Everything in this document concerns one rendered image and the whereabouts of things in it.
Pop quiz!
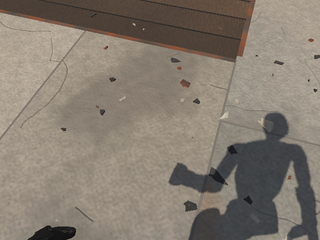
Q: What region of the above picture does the robot left hand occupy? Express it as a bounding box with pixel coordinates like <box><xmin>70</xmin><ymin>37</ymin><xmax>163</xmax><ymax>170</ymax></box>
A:
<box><xmin>28</xmin><ymin>225</ymin><xmax>76</xmax><ymax>240</ymax></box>

